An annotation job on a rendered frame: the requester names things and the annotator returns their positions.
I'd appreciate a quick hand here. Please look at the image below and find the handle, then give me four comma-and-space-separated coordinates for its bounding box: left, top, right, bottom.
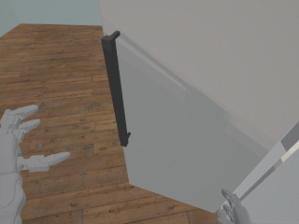
101, 31, 131, 147

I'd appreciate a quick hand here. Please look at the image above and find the robot left hand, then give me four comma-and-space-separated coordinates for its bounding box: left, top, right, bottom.
0, 105, 71, 175

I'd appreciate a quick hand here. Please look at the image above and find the left robot forearm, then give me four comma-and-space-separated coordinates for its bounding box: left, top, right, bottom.
0, 173, 26, 224

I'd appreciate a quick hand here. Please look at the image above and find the fridge door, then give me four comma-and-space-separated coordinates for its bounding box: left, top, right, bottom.
97, 0, 299, 214

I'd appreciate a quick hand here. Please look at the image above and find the robot right hand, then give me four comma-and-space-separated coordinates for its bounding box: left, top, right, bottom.
218, 189, 253, 224

